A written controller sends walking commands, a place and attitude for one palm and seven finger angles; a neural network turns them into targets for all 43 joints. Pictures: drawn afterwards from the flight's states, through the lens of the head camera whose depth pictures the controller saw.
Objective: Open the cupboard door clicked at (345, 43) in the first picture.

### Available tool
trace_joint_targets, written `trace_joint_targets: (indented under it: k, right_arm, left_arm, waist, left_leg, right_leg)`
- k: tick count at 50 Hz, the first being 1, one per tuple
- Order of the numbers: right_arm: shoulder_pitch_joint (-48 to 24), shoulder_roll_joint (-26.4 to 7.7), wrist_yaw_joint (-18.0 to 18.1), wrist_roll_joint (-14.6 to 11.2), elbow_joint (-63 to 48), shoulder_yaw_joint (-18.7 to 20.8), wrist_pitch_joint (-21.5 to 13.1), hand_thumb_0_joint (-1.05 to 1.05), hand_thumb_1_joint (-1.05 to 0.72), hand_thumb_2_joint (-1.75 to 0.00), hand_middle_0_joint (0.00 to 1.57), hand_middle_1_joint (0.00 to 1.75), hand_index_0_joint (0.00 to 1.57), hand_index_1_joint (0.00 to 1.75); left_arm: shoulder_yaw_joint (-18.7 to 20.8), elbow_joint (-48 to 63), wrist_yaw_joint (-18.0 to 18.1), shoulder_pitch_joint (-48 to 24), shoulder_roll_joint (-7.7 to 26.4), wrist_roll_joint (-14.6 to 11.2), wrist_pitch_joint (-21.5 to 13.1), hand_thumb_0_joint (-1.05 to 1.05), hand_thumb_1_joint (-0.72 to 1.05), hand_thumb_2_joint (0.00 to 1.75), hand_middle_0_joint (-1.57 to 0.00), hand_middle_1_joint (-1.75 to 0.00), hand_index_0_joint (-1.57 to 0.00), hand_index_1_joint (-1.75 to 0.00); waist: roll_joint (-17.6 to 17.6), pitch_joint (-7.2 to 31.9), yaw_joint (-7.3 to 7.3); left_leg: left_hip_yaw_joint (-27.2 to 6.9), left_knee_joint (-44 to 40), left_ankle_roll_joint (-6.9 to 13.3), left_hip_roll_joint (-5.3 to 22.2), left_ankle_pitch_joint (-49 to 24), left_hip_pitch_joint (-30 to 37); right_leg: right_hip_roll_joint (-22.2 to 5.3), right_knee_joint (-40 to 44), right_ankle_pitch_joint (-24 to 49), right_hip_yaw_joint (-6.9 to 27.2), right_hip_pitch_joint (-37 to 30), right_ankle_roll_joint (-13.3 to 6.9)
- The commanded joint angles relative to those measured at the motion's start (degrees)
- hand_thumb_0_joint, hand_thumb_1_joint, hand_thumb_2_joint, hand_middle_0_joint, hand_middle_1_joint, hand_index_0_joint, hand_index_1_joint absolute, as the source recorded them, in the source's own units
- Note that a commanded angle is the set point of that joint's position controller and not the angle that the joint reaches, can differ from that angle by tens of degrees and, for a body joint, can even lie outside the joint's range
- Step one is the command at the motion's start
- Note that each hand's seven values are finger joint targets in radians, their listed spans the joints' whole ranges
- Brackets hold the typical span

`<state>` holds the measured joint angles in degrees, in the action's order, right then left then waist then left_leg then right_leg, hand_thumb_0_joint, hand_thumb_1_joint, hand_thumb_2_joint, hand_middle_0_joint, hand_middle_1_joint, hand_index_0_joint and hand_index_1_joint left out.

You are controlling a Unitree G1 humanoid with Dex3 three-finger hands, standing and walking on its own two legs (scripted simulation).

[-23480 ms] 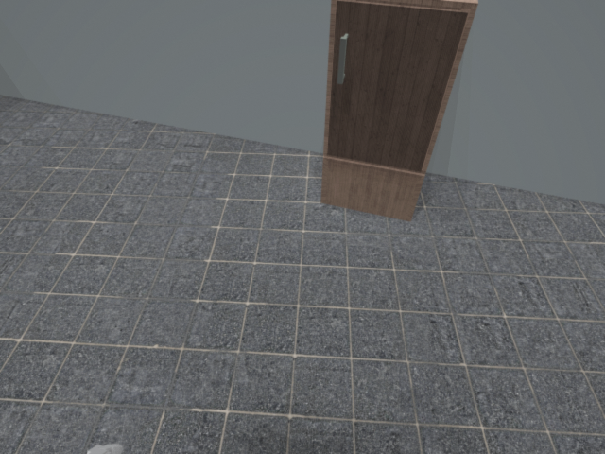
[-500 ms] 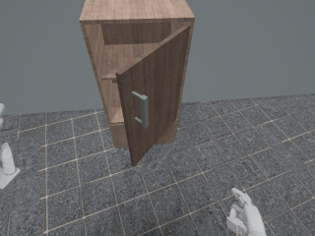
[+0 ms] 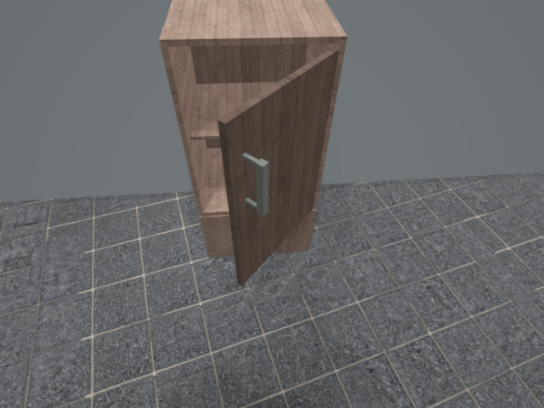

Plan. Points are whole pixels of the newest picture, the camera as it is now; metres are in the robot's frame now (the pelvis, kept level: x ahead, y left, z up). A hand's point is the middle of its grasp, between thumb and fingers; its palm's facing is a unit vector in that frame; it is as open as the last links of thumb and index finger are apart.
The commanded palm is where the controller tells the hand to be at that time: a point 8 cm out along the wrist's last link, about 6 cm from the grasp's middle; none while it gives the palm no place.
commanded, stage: let the arm hang, fingers relaxed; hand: left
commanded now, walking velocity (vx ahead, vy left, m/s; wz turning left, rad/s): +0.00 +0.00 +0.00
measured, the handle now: (255, 185) +0.56 +0.05 -0.03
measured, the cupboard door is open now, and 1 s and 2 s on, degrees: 47 47 47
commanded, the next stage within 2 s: look to check the result in 0.84 s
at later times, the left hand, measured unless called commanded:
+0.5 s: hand out of the picture -0.04 +0.18 -0.17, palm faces +0.05 -0.98 -0.20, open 7.4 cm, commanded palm none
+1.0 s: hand out of the picture +0.02 +0.17 -0.17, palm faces +0.04 -0.98 -0.19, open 7.4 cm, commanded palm none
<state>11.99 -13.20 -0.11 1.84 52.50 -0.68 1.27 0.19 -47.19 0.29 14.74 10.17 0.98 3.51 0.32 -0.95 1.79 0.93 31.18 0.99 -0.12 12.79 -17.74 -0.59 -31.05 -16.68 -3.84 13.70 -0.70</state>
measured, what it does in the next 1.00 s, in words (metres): stands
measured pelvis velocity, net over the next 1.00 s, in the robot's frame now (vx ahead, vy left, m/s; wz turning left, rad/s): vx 0.02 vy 0.00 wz -0.01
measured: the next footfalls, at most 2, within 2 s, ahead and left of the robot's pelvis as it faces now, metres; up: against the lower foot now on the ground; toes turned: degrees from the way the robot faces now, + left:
none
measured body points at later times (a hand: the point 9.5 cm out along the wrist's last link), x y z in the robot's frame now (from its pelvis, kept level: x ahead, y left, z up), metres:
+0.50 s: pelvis +0.00 +0.01 +0.01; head +0.02 +0.00 +0.46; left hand -0.04 +0.23 -0.15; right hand -0.02 -0.19 -0.16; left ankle +0.04 +0.11 -0.73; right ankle +0.00 -0.11 -0.73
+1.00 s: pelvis +0.02 +0.00 +0.01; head +0.04 +0.00 +0.46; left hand +0.02 +0.22 -0.15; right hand +0.00 -0.21 -0.16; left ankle +0.04 +0.11 -0.73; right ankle +0.00 -0.11 -0.73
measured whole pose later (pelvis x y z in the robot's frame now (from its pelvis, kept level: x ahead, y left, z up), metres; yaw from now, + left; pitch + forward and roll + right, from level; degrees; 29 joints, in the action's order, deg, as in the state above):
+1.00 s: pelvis +0.02 +0.00 +0.01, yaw -1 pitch -1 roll +0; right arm 15.9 -7.2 2.1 1.1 65.3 0.1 0.4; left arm 1.1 -65.3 2.0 15.5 7.4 0.2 -0.3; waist 0.6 -2.9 0.3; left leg 1.6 24.0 1.2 -0.6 10.9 -12.5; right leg -0.8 -24.1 -14.7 -3.1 8.9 -0.4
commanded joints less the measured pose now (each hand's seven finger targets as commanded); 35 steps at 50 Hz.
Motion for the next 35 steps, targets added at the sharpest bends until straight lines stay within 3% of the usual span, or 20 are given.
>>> trace_joint_targets:
  k: [1,2,4,8,18,24,27,35]
  right_arm:
    - [-0.35,-5.31,0.97,-0.44,0.76,1.17,-1.18,0.0,-0.9,-0.9,0.2,0.3,0.2,0.3]
    - [0.84,-4.06,1.25,-0.22,1.89,1.33,-1.14,0.0,-0.9,-0.9,0.2,0.3,0.2,0.3]
    - [2.48,-2.93,1.44,-0.38,3.77,1.5,-0.86,0.0,-0.9,-0.9,0.2,0.3,0.2,0.3]
    - [6.2,-1.77,1.73,-0.55,6.75,2.01,-0.44,0.0,-0.9,-0.9,0.2,0.3,0.2,0.3]
    - [9.7,0.67,2.05,-0.68,10.16,1.98,-0.71,0.0,-0.9,-0.9,0.2,0.3,0.2,0.3]
    - [9.41,1.6,2.05,-0.59,10.85,2.01,-0.97,0.0,-0.9,-0.9,0.2,0.3,0.2,0.3]
    - [9.06,1.8,2.02,-0.63,11.08,2.01,-1.07,0.0,-0.9,-0.9,0.2,0.3,0.2,0.3]
    - [8.29,1.92,2.11,-0.52,11.19,1.81,-1.37,0.0,-0.9,-0.9,0.2,0.3,0.2,0.3]
  left_arm:
    - [1.95,-3.96,0.94,1.58,9.67,-0.23,-3.48,0.0,0.9,0.9,-0.2,-0.3,-0.2,-0.3]
    - [2.55,-5.88,1.04,2.36,7.54,-0.17,-3.54,0.0,0.9,0.9,-0.2,-0.3,-0.2,-0.3]
    - [2.33,-8.77,1.04,3.14,7.25,-0.43,-3.6,0.0,0.9,0.9,-0.2,-0.3,-0.2,-0.3]
    - [1.7,-13.0,1.14,3.95,5.76,-0.48,-3.67,0.0,0.9,0.9,-0.2,-0.3,-0.2,-0.3]
    - [1.28,-17.38,1.74,7.33,3.41,-0.42,-3.7,0.0,0.9,0.9,-0.2,-0.3,-0.2,-0.3]
    - [1.43,-17.63,2.0,7.51,2.54,-0.26,-3.74,0.0,0.9,0.9,-0.2,-0.3,-0.2,-0.3]
    - [1.45,-17.48,2.06,6.89,2.39,-0.22,-3.82,0.0,0.9,0.9,-0.2,-0.3,-0.2,-0.3]
    - [1.59,-17.21,1.99,5.66,2.39,-0.38,-3.99,0.0,0.9,0.9,-0.2,-0.3,-0.2,-0.3]
  waist:
    - [5.69,-0.98,-2.28]
    - [7.5,-0.16,-2.07]
    - [9.34,0.54,-2.03]
    - [2.62,-1.15,-1.3]
    - [-0.56,-3.19,-1.35]
    - [0.38,-4.48,-1.49]
    - [-0.9,-5.13,-1.52]
    - [1.38,-5.17,-1.53]
  left_leg:
    - [-6.94,-10.81,0.9,5.11,-1.22,-0.18]
    - [-6.59,-11.18,0.91,5.16,0.54,0.26]
    - [-6.44,-11.82,0.89,4.96,3.34,0.46]
    - [-6.49,-11.97,1.07,4.96,5.36,1.93]
    - [-6.46,-13.19,1.64,5.47,4.54,2.33]
    - [-6.19,-13.89,1.62,5.48,4.68,2.01]
    - [-5.87,-13.44,1.46,5.18,3.68,1.74]
    - [-5.32,-13.33,1.09,5.0,0.96,2.45]
  right_leg:
    - [-4.45,9.6,2.17,6.56,-3.31,-1.87]
    - [-4.63,10.31,1.92,6.18,-3.8,-2.12]
    - [-4.72,11.18,1.52,6.01,-4.62,-2.32]
    - [-4.6,12.74,-1.64,5.69,-1.82,-2.28]
    - [-4.36,11.37,-0.79,5.05,-0.06,-1.84]
    - [-4.47,10.92,-0.17,4.99,0.51,-1.56]
    - [-4.61,10.95,0.23,5.1,0.51,-1.48]
    - [-4.69,11.23,2.42,5.51,-0.51,-1.48]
